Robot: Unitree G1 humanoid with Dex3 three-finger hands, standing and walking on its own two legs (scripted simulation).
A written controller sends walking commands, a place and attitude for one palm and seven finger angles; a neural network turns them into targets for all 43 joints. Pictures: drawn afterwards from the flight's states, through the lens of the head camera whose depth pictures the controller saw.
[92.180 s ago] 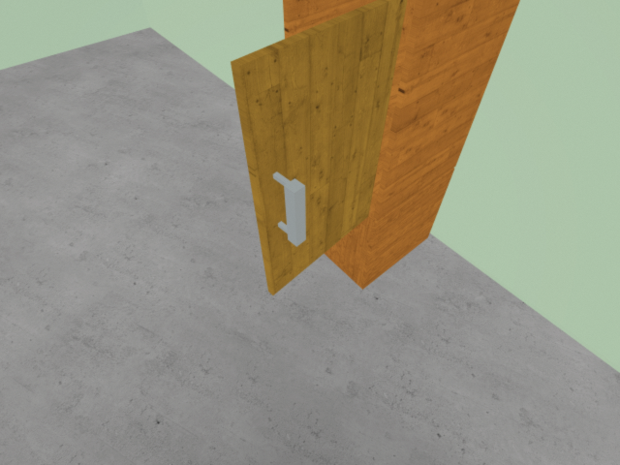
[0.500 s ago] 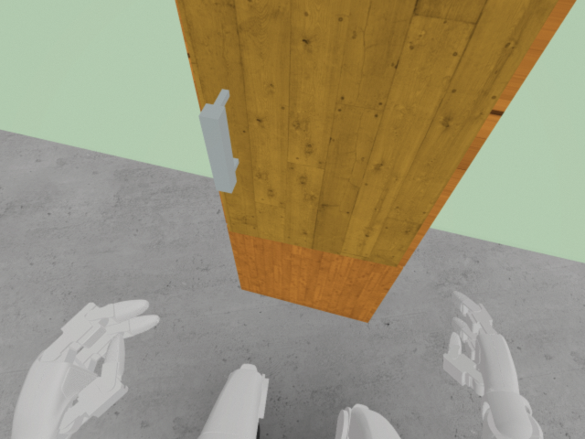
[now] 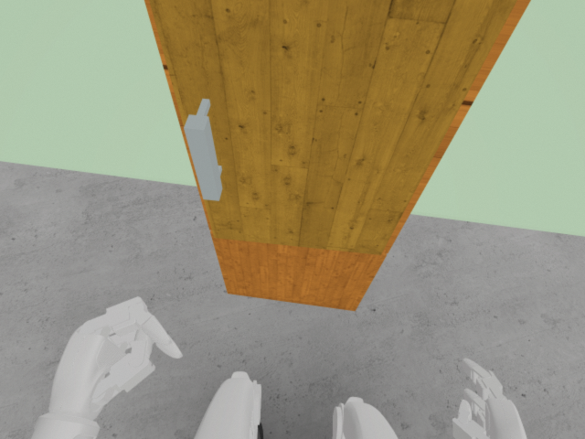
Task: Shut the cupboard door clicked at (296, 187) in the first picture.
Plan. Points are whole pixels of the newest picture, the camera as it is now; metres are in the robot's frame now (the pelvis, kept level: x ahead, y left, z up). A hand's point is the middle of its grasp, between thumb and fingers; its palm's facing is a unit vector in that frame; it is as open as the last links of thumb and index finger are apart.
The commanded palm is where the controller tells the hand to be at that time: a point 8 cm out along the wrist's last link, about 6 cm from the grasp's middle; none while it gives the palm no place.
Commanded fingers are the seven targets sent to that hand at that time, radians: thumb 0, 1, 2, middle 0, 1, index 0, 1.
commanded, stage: raise the hand and make a fist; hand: left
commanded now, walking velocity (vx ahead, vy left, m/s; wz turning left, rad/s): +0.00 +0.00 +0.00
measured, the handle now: (209, 151) +0.50 +0.17 +0.07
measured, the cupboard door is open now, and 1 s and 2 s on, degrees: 2 2 2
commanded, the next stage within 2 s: bring the fist close to the handle in 0.88 s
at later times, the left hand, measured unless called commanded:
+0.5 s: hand (109, 328) +0.23 +0.22 +0.08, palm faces -0.01 -1.00 -0.05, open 3.1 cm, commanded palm +0.21 +0.26 +0.07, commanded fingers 0.00 0.90 0.90 -1.30 -1.50 -1.30 -1.50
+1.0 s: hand (157, 327) +0.24 +0.18 +0.06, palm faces -0.06 -1.00 -0.03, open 3.1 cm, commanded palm +0.23 +0.24 +0.07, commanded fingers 0.00 0.90 0.90 -1.30 -1.50 -1.30 -1.50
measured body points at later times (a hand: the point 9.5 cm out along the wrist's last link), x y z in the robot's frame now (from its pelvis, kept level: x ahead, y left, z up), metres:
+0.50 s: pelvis +0.01 +0.02 +0.02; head +0.07 +0.05 +0.46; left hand +0.22 +0.27 +0.08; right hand +0.20 -0.20 -0.04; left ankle +0.07 +0.10 -0.63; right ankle +0.01 -0.12 -0.63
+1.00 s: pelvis +0.02 -0.01 +0.02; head +0.08 +0.00 +0.46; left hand +0.23 +0.23 +0.06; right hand +0.21 -0.24 -0.06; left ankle +0.07 +0.10 -0.63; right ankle +0.01 -0.12 -0.63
